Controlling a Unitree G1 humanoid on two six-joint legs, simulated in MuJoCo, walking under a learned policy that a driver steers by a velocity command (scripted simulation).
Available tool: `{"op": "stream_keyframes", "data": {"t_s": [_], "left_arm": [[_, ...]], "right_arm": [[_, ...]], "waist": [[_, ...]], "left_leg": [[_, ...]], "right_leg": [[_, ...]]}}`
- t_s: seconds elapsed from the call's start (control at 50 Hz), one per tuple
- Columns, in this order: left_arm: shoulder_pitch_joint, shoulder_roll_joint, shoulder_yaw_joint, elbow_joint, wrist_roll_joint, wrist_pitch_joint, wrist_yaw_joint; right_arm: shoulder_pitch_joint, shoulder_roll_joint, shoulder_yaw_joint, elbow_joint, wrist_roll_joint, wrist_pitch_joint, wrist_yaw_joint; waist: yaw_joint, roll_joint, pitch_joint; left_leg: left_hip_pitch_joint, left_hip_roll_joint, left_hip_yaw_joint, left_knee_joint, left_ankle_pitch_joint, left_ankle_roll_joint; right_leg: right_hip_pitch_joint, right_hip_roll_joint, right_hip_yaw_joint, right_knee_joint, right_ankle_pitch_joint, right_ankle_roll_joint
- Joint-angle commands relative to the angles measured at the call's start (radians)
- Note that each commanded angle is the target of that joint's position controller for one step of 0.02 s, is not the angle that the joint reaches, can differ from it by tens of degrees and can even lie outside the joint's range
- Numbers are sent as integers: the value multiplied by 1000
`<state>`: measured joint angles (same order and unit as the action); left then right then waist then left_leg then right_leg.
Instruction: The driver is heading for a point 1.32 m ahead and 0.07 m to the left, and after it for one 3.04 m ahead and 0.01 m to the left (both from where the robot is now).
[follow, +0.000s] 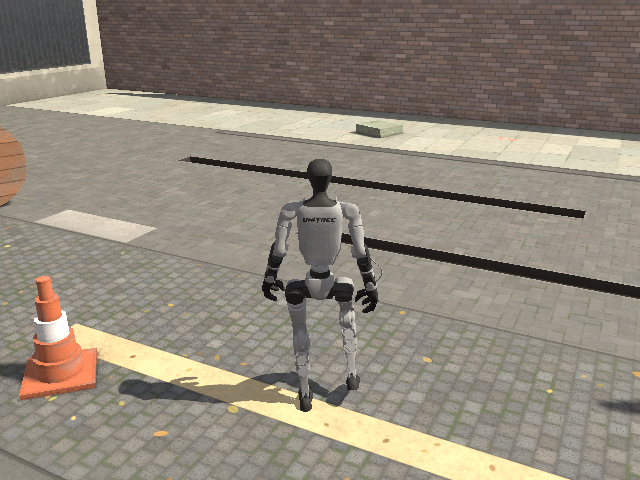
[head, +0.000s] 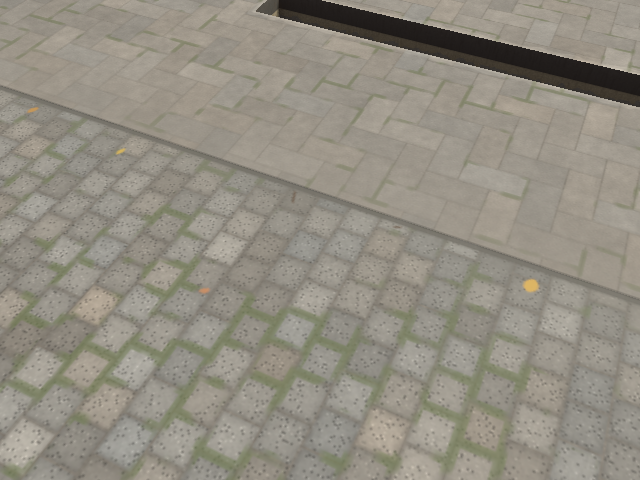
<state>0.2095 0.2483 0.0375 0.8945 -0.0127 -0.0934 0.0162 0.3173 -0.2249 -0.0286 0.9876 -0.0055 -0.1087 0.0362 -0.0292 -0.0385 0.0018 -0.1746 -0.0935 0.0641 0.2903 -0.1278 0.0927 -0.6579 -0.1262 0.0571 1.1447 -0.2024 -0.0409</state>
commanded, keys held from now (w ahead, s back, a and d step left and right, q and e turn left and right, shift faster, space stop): w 1.00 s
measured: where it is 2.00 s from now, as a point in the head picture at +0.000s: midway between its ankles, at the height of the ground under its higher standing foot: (330, 272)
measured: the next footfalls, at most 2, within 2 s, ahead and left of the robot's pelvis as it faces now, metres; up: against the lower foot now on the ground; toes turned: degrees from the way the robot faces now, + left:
right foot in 0.30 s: +0.34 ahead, -0.17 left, +0.00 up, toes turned -2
left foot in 0.86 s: +0.65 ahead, +0.07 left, +0.00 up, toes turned +3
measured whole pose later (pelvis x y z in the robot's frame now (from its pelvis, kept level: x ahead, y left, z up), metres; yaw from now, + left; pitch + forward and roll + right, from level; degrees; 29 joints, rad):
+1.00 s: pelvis +0.55 -0.01 -0.01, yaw +1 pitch +2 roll +0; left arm 0.30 0.25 0.05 0.97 -0.02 -0.10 0.00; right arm 0.17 -0.24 -0.05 0.90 0.00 -0.10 0.04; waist 0.00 -0.02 0.02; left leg -0.35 -0.04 0.06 0.47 -0.15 0.07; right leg -0.39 -0.04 0.03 1.18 -0.37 -0.05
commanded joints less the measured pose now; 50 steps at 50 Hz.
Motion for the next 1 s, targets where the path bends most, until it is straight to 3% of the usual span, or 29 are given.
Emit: {"op": "stream_keyframes", "data": {"t_s": [0.02,0.1,0.2,0.24,0.26,0.28,0.3,0.32,0.34,0.36,0.38,0.4,0.44,0.46,0.5,0.56,0.64,0.76,0.8,0.82,0.84,0.86,0.88,0.9,0.92,0.94,0.96,0.98,1.0], "left_arm": [[35,46,14,-43,13,4,7],[-128,29,7,-87,4,-7,-5],[-255,41,2,-137,-9,-16,-36],[-238,62,8,-146,-10,-25,-46],[-191,79,16,-137,-9,-29,-49],[-82,110,35,-106,-7,-32,-47],[113,173,63,-51,-4,-34,-39],[272,291,91,-26,16,-29,-34],[305,251,80,-11,12,-24,-40],[230,174,56,-24,6,-27,-41],[134,131,41,-49,5,-25,-39],[56,103,31,-61,9,-23,-44],[14,64,19,-56,18,-26,-52],[30,69,21,-43,18,-29,-54],[67,97,29,-19,18,-33,-47],[118,113,33,5,16,-24,-30],[171,127,33,29,7,-15,-16],[248,138,42,82,-3,7,-6],[232,150,48,84,-5,16,-2],[212,161,51,80,-4,20,-1],[189,162,51,75,-3,25,-1],[177,139,41,65,4,28,-2],[196,104,24,38,26,25,-1],[325,-34,-12,49,9,-1,-16],[246,85,14,53,-17,-24,-20],[147,131,26,21,-34,-37,-22],[98,128,28,11,-28,-37,-13],[76,119,37,8,-11,-30,-6],[102,99,38,11,-7,-16,-5]], "right_arm": [[-38,-130,-20,-53,1,-18,-20],[44,-158,-25,-36,17,-5,-35],[119,-169,-31,-2,26,16,-38],[112,-180,-37,0,27,26,-41],[95,-188,-40,-3,26,32,-41],[73,-182,-36,-10,23,37,-41],[64,-148,-23,-24,11,38,-41],[142,-54,8,-52,-1,22,-35],[179,-28,19,-37,19,-6,-28],[97,-144,-9,-52,43,-23,-24],[15,-165,-15,-77,50,-29,-25],[-24,-151,-18,-83,39,-24,-31],[-6,-117,-25,-78,23,4,-37],[11,-93,-23,-72,21,16,-38],[-12,-88,-26,-84,17,28,-42],[-130,-86,-31,-126,10,29,-42],[-274,-65,-24,-165,15,21,-31],[-416,-73,-17,-223,26,7,0],[-395,-90,-23,-226,27,-1,9],[-346,-110,-32,-216,26,-3,10],[-242,-137,-50,-186,24,-4,6],[-61,-189,-76,-129,23,-3,-1],[122,-274,-96,-96,11,2,-13],[140,-300,-95,-83,4,4,-3],[100,-205,-72,-91,16,1,-3],[10,-164,-60,-109,20,-1,-6],[-75,-144,-51,-127,15,-3,-5],[-117,-116,-44,-131,6,-4,-1],[-126,-96,-37,-124,-4,-7,1]], "waist": [[47,77,55],[-12,76,54],[-50,90,83],[-27,102,71],[5,114,46],[67,111,-16],[144,78,-145],[148,-133,-313],[138,-264,-403],[133,-164,-268],[108,-97,-168],[75,-22,-98],[22,-38,-45],[12,-38,-38],[3,-23,-12],[26,-12,18],[68,-19,48],[98,-22,98],[73,-34,77],[42,-50,44],[-17,-57,-20],[-93,-36,-130],[-132,123,-286],[-51,372,-399],[-81,244,-318],[-65,188,-182],[-27,86,-114],[1,69,-63],[33,97,-58]], "left_leg": [[-104,278,-207,-205,81,171],[-14,264,-162,-190,94,127],[146,325,-178,-122,67,113],[193,350,-192,-69,113,98],[197,348,-186,-16,215,86],[183,309,-150,114,383,65],[74,247,-97,356,413,33],[-294,112,-19,764,82,-38],[-521,27,-127,976,-420,-52],[-615,97,-188,1063,-381,-29],[-616,153,-160,1044,-284,-16],[-571,193,-138,979,-204,-22],[-465,234,-136,880,-122,-31],[-443,233,-126,861,-105,-38],[-482,238,-119,805,-49,-53],[-568,239,-115,642,83,-72],[-528,207,-82,408,237,-72],[-556,181,-76,258,161,-39],[-488,162,-60,230,89,-16],[-394,134,-37,223,59,-1],[-239,96,-4,208,56,19],[19,102,-18,221,83,52],[334,321,-290,228,88,120],[600,501,-768,69,-102,274],[537,463,-757,18,-188,225],[392,433,-595,2,-131,178],[235,398,-480,-25,-20,154],[118,360,-396,-55,56,142],[55,335,-344,-85,84,134]], "right_leg": [[-26,-43,1,-138,157,27],[1,1,-35,-431,309,34],[-2,31,-43,-584,228,18],[48,46,-50,-626,146,-10],[127,68,-69,-645,116,-26],[278,102,-97,-668,104,-49],[550,63,-50,-647,130,-93],[957,-197,332,-665,94,-226],[1083,-297,686,-829,-24,-313],[975,-261,586,-844,-59,-258],[830,-222,425,-856,5,-218],[685,-176,315,-895,90,-197],[537,-110,191,-961,157,-172],[508,-97,158,-979,203,-179],[498,-91,106,-1002,289,-191],[537,-88,65,-1019,334,-185],[556,-62,9,-1039,273,-156],[732,-130,17,-976,280,-146],[765,-145,15,-923,375,-131],[764,-139,6,-869,515,-120],[743,-109,-21,-750,679,-103],[644,-52,-60,-539,692,-73],[405,30,-107,-189,323,-36],[40,204,-18,101,-363,11],[-67,143,84,205,-363,-10],[-111,92,54,198,-265,-26],[-59,36,27,147,-164,-23],[-13,7,19,90,-112,-19],[48,-16,26,56,-77,-18]]}}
